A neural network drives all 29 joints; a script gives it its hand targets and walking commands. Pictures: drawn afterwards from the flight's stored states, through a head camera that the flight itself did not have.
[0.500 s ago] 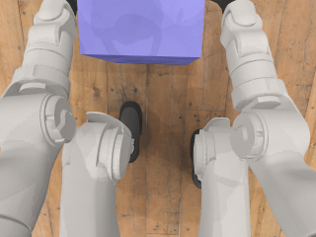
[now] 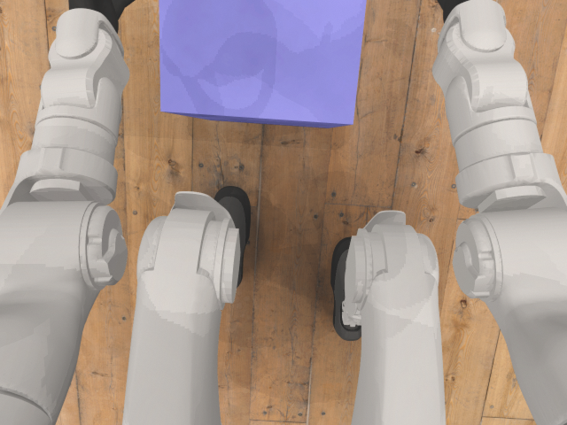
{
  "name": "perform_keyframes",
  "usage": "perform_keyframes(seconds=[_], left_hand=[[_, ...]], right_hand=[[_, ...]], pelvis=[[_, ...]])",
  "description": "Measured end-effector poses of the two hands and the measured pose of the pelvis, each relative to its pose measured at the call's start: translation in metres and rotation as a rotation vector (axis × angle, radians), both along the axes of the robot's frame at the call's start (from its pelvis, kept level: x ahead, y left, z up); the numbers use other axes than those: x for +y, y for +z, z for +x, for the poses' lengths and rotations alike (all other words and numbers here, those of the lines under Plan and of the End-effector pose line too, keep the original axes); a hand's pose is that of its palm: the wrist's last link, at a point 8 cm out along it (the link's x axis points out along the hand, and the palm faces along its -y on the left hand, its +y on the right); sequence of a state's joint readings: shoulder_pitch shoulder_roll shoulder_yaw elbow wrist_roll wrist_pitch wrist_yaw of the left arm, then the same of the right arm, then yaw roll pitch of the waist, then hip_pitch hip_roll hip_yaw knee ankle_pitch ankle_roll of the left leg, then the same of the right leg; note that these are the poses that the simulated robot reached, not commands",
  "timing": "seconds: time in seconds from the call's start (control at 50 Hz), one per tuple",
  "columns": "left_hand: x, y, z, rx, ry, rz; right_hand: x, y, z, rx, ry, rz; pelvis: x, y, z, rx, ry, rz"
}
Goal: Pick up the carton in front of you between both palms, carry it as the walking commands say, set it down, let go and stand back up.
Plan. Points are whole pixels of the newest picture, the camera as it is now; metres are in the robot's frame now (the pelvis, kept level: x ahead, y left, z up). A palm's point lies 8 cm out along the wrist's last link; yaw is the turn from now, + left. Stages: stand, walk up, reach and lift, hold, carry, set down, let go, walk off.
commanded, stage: set down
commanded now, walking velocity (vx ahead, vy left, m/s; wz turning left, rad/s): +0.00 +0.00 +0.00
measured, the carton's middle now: (268, 47) +0.51 +0.09 -0.26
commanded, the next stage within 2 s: let go in 0.84 s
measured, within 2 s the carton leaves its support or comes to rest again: neither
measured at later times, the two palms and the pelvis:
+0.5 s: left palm out of the picture +0.50 +0.27 +0.01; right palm out of the picture +0.55 -0.12 +0.02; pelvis +0.02 +0.01 +0.12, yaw +0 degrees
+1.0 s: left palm out of the picture +0.48 +0.27 +0.15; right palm out of the picture +0.53 -0.13 +0.16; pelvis +0.05 +0.02 +0.26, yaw +1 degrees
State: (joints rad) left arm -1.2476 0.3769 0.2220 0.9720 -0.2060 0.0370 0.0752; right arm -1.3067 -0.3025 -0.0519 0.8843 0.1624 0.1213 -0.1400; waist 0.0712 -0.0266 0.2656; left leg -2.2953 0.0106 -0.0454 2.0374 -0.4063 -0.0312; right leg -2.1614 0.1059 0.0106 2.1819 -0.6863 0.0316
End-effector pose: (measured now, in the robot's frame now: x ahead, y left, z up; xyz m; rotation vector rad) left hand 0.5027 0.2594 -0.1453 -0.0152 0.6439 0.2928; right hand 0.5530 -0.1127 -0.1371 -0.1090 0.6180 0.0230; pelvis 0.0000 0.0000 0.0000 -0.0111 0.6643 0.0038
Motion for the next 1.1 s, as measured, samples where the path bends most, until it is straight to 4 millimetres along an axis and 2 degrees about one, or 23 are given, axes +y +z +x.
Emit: perform_keyframes(seconds=[0.1,0.2,0.46,0.76,0.9,1.0,1.1], left_hand=[[0.001,0.042,-0.004,0.003,-0.001,-0.003],[0.000,0.077,-0.003,0.001,-0.010,-0.004],[0.008,0.146,-0.002,-0.018,-0.021,0.005],[0.010,0.242,-0.004,-0.021,-0.039,0.004],[0.011,0.278,-0.008,-0.008,-0.052,0.013],[0.010,0.296,-0.020,0.028,-0.102,0.045],[0.013,0.316,-0.052,0.096,-0.166,0.080]], right_hand=[[0.000,0.042,-0.002,0.019,-0.023,-0.016],[-0.004,0.075,-0.002,0.025,-0.038,-0.019],[-0.010,0.141,-0.001,-0.001,-0.034,-0.019],[-0.015,0.240,-0.001,0.001,-0.023,-0.014],[-0.018,0.276,-0.004,0.011,-0.015,-0.021],[-0.022,0.294,-0.020,0.037,-0.015,-0.065],[-0.031,0.313,-0.058,0.084,-0.026,-0.110]], pelvis=[[0.000,0.028,0.004,0.039,0.010,-0.011],[0.003,0.054,0.008,0.089,0.015,-0.021],[0.010,0.112,0.020,0.151,0.022,-0.027],[0.016,0.197,0.037,0.145,0.033,-0.031],[0.018,0.234,0.044,0.126,0.033,-0.027],[0.019,0.257,0.052,0.102,0.033,-0.028],[0.023,0.285,0.066,0.040,0.033,-0.025]])
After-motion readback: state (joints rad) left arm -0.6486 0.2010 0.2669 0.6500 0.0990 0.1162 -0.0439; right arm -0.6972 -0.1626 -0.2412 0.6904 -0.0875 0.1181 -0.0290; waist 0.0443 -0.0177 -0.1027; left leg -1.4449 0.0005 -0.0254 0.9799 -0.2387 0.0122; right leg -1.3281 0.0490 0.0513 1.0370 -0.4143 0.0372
